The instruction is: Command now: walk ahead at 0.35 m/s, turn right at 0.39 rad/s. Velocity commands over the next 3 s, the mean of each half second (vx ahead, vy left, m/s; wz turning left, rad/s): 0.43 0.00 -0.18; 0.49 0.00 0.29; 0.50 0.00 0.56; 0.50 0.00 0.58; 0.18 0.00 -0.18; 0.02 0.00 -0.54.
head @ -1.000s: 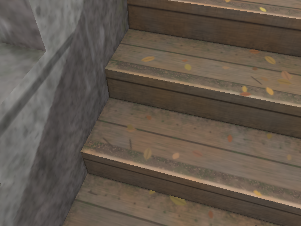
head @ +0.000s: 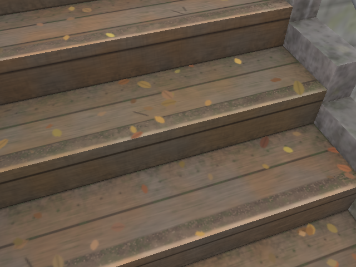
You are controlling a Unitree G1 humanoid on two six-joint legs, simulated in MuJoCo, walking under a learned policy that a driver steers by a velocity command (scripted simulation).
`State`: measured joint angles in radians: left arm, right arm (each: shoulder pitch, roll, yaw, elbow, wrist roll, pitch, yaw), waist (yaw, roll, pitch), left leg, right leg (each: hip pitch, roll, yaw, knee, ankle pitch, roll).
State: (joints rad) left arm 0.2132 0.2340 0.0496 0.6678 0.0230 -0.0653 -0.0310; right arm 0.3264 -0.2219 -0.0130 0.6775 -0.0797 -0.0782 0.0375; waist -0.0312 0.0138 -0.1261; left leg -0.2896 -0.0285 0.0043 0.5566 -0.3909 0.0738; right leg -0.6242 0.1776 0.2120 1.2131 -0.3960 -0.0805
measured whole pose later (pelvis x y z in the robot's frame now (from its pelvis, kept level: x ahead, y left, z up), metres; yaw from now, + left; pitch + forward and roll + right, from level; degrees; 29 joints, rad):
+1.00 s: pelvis +0.55 -0.01 +0.28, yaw +7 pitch +8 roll +3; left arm 0.18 0.24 -0.01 0.94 0.08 -0.05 -0.09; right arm 0.37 -0.18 -0.02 1.01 -0.04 -0.05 0.05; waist -0.02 -0.06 -0.18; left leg -0.57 -0.15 0.01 0.88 -0.44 0.08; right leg -0.92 0.02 0.19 1.89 -0.03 -0.20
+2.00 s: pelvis +1.07 +0.13 +0.56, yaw +41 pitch +7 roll +4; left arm 0.44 0.16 0.00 1.10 0.07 -0.11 -0.12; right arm 0.05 -0.16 0.00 0.86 -0.03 -0.03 0.06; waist 0.01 -0.05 -0.15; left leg -0.78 -0.10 0.14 1.11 -0.45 0.10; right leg -0.35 -0.11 0.04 1.31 -0.01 -0.04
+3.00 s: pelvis +1.29 +0.26 +0.79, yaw +16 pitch +3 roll +1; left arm 0.13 0.26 0.04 0.71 0.00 -0.10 -0.04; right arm 0.10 -0.22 -0.02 0.71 -0.03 -0.10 0.01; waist 0.00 -0.03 -0.04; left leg -0.47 -0.04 -0.02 0.71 -0.28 -0.02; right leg -0.55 0.14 0.22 0.75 -0.27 -0.04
